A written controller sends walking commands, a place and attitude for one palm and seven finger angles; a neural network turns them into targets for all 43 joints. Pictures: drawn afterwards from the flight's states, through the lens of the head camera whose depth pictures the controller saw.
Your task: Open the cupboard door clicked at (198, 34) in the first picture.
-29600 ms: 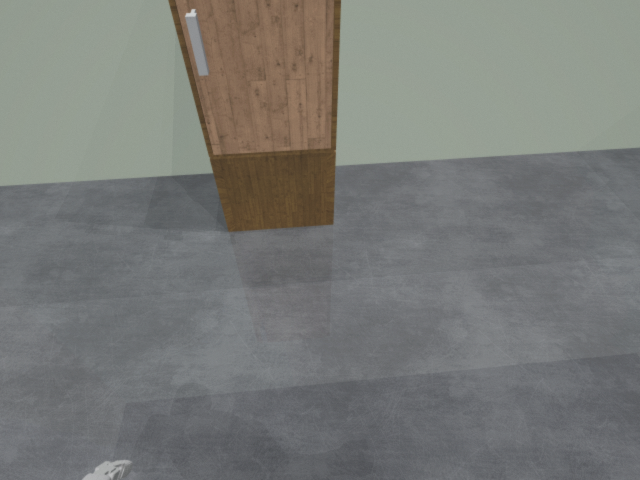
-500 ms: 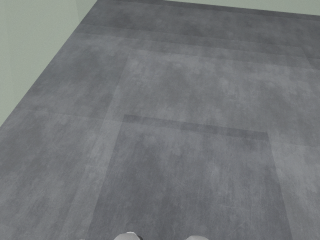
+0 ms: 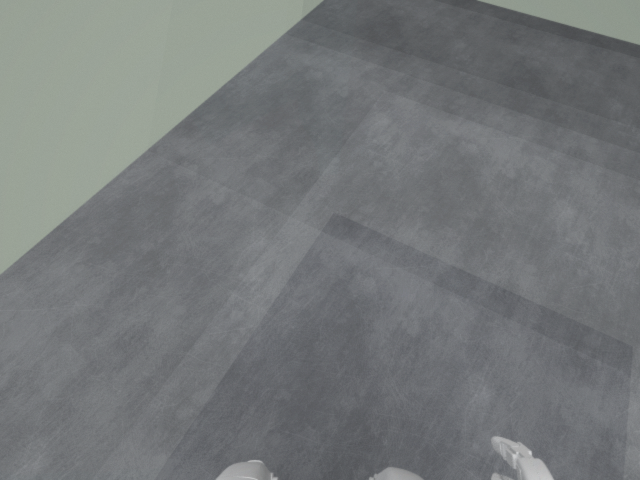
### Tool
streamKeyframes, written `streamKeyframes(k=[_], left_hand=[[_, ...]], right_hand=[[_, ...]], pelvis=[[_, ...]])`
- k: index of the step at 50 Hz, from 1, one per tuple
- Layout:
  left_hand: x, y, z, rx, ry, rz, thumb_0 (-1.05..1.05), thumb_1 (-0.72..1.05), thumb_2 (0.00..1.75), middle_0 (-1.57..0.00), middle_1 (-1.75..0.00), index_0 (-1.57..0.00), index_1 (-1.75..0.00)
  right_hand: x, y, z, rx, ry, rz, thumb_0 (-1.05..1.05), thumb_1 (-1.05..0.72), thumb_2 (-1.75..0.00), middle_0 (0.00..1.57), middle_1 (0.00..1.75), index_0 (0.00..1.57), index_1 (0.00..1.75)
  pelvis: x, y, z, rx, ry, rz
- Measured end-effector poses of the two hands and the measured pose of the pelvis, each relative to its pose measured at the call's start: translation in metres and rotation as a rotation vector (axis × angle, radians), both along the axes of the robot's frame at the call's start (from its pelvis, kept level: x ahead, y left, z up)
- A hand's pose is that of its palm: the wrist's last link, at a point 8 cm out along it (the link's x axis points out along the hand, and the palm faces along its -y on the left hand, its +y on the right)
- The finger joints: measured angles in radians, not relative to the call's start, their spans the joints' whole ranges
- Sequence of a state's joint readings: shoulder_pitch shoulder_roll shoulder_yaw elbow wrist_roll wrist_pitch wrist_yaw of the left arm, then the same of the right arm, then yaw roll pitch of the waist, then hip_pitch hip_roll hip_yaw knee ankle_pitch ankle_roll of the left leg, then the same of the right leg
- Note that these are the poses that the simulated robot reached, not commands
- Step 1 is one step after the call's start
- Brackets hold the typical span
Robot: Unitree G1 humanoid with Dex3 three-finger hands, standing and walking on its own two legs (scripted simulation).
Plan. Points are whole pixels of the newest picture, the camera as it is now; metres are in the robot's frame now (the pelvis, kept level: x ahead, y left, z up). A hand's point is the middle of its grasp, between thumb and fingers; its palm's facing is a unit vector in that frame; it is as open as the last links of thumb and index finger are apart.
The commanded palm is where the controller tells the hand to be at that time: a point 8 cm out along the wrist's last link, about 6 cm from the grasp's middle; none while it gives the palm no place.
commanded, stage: turn to face it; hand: left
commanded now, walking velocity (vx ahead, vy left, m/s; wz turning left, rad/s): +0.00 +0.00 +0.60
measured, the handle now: out of the picture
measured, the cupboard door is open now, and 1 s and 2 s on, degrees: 39 39 39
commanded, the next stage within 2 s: none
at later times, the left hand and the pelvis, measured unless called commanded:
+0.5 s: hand out of the picture +0.04 +0.15 -0.14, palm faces +0.31 -0.92 -0.23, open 7.4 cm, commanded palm none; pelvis +0.03 -0.05 +0.02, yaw +19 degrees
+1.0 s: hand out of the picture +0.01 +0.16 -0.14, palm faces +0.57 -0.77 -0.30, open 7.4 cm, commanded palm none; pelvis +0.05 -0.07 +0.01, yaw +37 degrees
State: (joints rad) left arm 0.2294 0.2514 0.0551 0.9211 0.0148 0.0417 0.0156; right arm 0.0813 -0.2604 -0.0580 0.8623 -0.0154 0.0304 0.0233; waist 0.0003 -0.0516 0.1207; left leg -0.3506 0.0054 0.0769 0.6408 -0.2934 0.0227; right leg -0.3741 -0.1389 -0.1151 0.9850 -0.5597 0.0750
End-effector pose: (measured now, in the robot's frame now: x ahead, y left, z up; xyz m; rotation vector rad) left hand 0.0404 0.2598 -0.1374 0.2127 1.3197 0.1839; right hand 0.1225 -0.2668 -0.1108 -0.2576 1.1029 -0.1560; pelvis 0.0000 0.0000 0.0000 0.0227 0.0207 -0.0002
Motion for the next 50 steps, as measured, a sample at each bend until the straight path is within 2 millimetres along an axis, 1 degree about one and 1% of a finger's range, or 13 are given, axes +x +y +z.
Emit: streamKeyframes(k=[6, 10, 12, 15, 18, 23, 26, 29, 32, 36, 41, 46, 50], left_hand=[[0.016, -0.002, 0.017, 0.024, -0.073, 0.072, 0.01, 0.91, 0.9, -0.2, -0.3, -0.2, -0.3], [0.028, -0.015, 0.028, 0.048, -0.142, 0.093, 0.01, 0.91, 0.9, -0.2, -0.3, -0.2, -0.3], [0.03, -0.023, 0.029, 0.071, -0.178, 0.098, 0.01, 0.91, 0.9, -0.2, -0.3, -0.2, -0.3], [0.022, -0.037, 0.033, 0.081, -0.181, 0.128, 0.01, 0.91, 0.9, -0.2, -0.3, -0.2, -0.3], [0.01, -0.052, 0.035, 0.062, -0.151, 0.17, 0.01, 0.91, 0.9, -0.2, -0.3, -0.2, -0.3], [-0.011, -0.068, 0.03, 0.006, -0.12, 0.243, 0.01, 0.91, 0.9, -0.2, -0.3, -0.2, -0.3], [-0.03, -0.068, 0.02, -0.021, -0.107, 0.303, 0.01, 0.91, 0.9, -0.2, -0.3, -0.2, -0.3], [-0.052, -0.059, 0.002, -0.04, -0.088, 0.373, 0.01, 0.9, 0.9, -0.2, -0.3, -0.21, -0.3], [-0.068, -0.049, -0.003, -0.026, -0.045, 0.424, 0.01, 0.91, 0.9, -0.2, -0.3, -0.2, -0.3], [-0.071, -0.04, 0.008, 0.003, -0.058, 0.474, 0.01, 0.91, 0.9, -0.2, -0.3, -0.2, -0.3], [-0.062, -0.038, 0.024, 0.048, -0.111, 0.503, 0.01, 0.91, 0.9, -0.2, -0.3, -0.2, -0.3], [-0.054, -0.051, 0.03, 0.11, -0.167, 0.527, 0.01, 0.91, 0.9, -0.2, -0.3, -0.2, -0.3], [-0.063, -0.072, 0.034, 0.098, -0.151, 0.571, 0.01, 0.91, 0.9, -0.2, -0.3, -0.2, -0.3]], right_hand=[[0.0, 0.004, -0.002, 0.015, 0.067, 0.062, 0.0, -0.91, -0.9, 0.2, 0.3, 0.21, 0.3], [0.0, -0.005, -0.014, 0.049, 0.112, 0.084, 0.01, -0.9, -0.9, 0.2, 0.3, 0.21, 0.3], [0.005, -0.013, -0.024, 0.068, 0.123, 0.092, 0.01, -0.9, -0.9, 0.2, 0.3, 0.21, 0.3], [0.015, -0.022, -0.029, 0.073, 0.143, 0.114, 0.01, -0.9, -0.9, 0.2, 0.3, 0.21, 0.3], [0.027, -0.025, -0.022, 0.07, 0.153, 0.139, 0.01, -0.91, -0.9, 0.2, 0.3, 0.21, 0.3], [0.053, -0.013, -0.006, 0.059, 0.147, 0.217, 0.01, -0.91, -0.9, 0.19, 0.3, 0.2, 0.3], [0.071, 0.003, -0.002, 0.041, 0.128, 0.284, 0.01, -0.91, -0.9, 0.19, 0.3, 0.2, 0.3], [0.09, 0.02, -0.004, 0.017, 0.08, 0.351, 0.01, -0.91, -0.9, 0.19, 0.3, 0.2, 0.3], [0.098, 0.032, 0.0, -0.001, 0.061, 0.397, 0.01, -0.91, -0.9, 0.2, 0.3, 0.2, 0.3], [0.098, 0.036, 0.004, -0.015, 0.086, 0.436, 0.01, -0.91, -0.9, 0.2, 0.3, 0.21, 0.3], [0.101, 0.03, -0.001, -0.006, 0.134, 0.47, 0.01, -0.9, -0.9, 0.2, 0.3, 0.21, 0.3], [0.119, 0.017, -0.021, 0.015, 0.166, 0.496, 0.01, -0.9, -0.9, 0.2, 0.3, 0.21, 0.3], [0.138, 0.019, -0.019, 0.008, 0.177, 0.536, 0.01, -0.91, -0.9, 0.2, 0.3, 0.21, 0.3]], pelvis=[[0.005, -0.014, 0.009, -0.02, -0.003, 0.076], [0.01, -0.032, 0.009, -0.023, -0.004, 0.126], [0.014, -0.043, 0.002, -0.004, 0.002, 0.15], [0.015, -0.051, 0.002, -0.005, -0.011, 0.197], [0.02, -0.054, 0.01, 0.005, -0.01, 0.236], [0.025, -0.056, 0.019, 0.024, 0.001, 0.304], [0.025, -0.051, 0.016, 0.017, 0.002, 0.349], [0.025, -0.042, 0.004, -0.01, 0.001, 0.396], [0.024, -0.041, 0.003, -0.012, -0.002, 0.428], [0.027, -0.045, 0.011, -0.027, 0.0, 0.474], [0.034, -0.054, 0.015, -0.036, -0.001, 0.526], [0.047, -0.071, 0.005, -0.019, 0.007, 0.587], [0.05, -0.074, 0.01, -0.013, -0.01, 0.646]])
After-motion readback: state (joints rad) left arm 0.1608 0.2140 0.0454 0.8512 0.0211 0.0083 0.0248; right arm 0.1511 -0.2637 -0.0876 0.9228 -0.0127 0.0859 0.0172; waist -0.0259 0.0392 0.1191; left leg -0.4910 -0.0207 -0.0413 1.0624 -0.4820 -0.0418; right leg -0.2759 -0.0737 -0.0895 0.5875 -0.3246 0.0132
